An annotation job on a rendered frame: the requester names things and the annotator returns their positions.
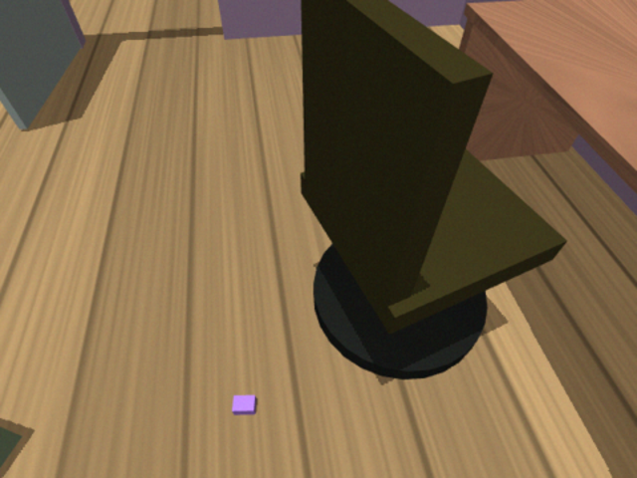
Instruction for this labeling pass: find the desk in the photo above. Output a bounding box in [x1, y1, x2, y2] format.
[459, 0, 637, 194]

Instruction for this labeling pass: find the office chair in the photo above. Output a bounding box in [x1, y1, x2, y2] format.
[301, 0, 567, 379]

